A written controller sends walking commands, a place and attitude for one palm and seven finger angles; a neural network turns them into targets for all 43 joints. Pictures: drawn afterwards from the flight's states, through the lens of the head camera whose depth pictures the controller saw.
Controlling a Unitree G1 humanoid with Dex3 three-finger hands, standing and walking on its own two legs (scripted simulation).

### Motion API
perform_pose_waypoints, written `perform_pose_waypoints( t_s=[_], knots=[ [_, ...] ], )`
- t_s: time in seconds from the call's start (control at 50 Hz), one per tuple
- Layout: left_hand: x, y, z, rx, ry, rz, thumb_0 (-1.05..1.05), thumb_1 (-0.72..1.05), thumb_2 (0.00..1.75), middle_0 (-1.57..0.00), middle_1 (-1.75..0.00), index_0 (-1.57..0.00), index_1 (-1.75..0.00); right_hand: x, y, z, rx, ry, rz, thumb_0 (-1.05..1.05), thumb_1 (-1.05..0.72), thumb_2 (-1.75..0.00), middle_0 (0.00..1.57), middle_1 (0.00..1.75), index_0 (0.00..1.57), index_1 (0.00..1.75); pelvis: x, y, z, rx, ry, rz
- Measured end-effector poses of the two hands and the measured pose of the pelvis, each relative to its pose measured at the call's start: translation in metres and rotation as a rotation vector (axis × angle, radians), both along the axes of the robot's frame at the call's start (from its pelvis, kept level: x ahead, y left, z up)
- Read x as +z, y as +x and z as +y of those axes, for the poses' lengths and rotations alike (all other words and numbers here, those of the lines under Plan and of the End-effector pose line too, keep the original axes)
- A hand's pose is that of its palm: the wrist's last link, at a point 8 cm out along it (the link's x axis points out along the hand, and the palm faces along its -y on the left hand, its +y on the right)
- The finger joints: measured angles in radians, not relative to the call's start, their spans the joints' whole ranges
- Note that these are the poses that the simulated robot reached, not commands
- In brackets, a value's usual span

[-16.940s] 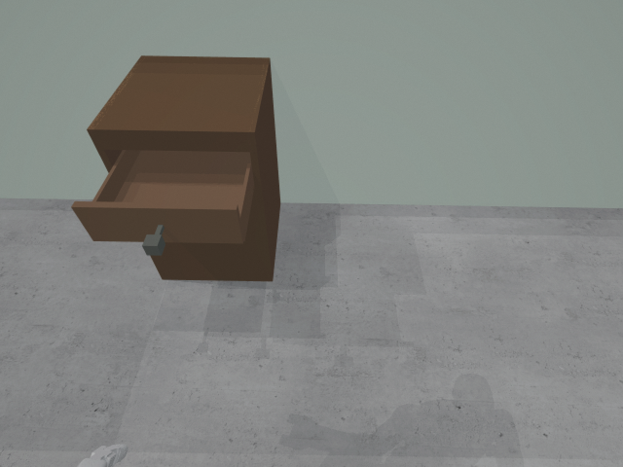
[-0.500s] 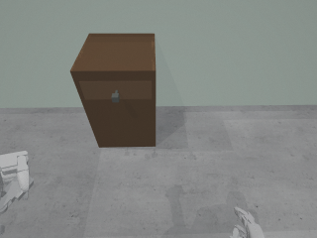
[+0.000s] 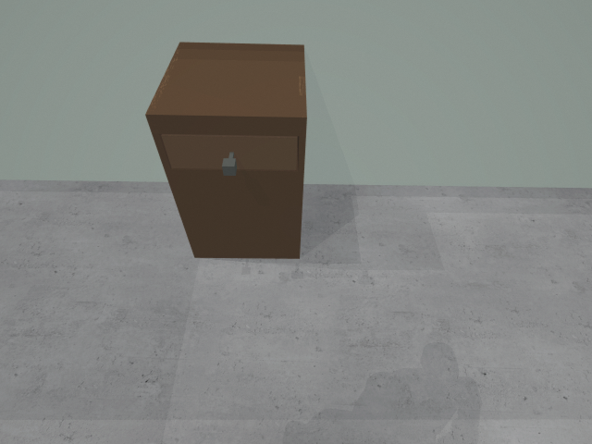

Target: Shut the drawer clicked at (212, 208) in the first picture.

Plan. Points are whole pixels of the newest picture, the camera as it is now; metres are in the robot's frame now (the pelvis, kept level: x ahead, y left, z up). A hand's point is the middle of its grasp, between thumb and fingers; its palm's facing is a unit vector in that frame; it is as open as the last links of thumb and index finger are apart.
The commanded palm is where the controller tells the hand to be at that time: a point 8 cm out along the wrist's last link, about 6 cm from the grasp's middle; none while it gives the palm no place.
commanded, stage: let the arm hang, fingers relaxed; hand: left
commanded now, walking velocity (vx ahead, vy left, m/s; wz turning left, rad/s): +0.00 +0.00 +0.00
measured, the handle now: (230, 162) +0.86 +0.24 -0.22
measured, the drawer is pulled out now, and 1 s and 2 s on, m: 0.00 0.00 0.00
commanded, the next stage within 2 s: look to check the result in 0.60 s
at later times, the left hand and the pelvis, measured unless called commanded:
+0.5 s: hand out of the picture -0.03 +0.14 -0.18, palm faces +0.03 -0.99 -0.15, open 7.4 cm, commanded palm none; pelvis -0.01 -0.01 +0.00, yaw -1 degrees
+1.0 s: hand out of the picture -0.03 +0.13 -0.17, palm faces +0.04 -0.98 -0.17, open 7.4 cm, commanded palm none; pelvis -0.01 -0.03 +0.00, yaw -1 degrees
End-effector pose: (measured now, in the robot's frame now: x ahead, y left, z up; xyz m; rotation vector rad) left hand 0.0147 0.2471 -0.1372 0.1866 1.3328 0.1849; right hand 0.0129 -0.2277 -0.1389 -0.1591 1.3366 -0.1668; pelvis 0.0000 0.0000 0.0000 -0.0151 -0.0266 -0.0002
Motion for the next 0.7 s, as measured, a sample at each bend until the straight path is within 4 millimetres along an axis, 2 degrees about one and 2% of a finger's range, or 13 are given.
perform_pose_waypoints(
  t_s=[0.12,0.28,0.48,0.7],
  knots=[
    [0.002,-0.03,-0.004,0.015,0.0,0.076,0.01,0.91,0.89,-0.49,-0.64,-0.48,-0.62,-0.008,-0.03,0.013,-0.024,0.042,0.064,0.01,-0.91,-0.9,0.2,0.3,0.2,0.3,0.001,-0.005,0.003,-0.008,0.007,-0.009],
    [-0.004,-0.046,-0.026,0.019,-0.045,0.109,0.01,0.91,0.89,-0.27,-0.39,-0.27,-0.38,-0.01,-0.055,0.024,-0.054,0.07,0.104,0.01,-0.91,-0.9,0.2,0.3,0.2,0.3,0.002,-0.012,0.001,-0.015,0.013,-0.013],
    [-0.01,-0.051,-0.052,0.022,-0.093,0.109,0.01,0.91,0.89,-0.21,-0.31,-0.2,-0.31,-0.01,-0.072,0.025,-0.085,0.075,0.127,0.01,-0.91,-0.9,0.2,0.3,0.2,0.3,0.001,-0.015,-0.006,-0.018,0.016,-0.011],
    [-0.009,-0.054,-0.062,0.032,-0.084,0.113,0.01,0.91,0.89,-0.2,-0.3,-0.2,-0.3,-0.012,-0.077,0.02,-0.098,0.087,0.139,0.01,-0.91,-0.9,0.2,0.3,0.2,0.3,0.001,-0.014,-0.016,-0.018,0.017,-0.009]
  ],
)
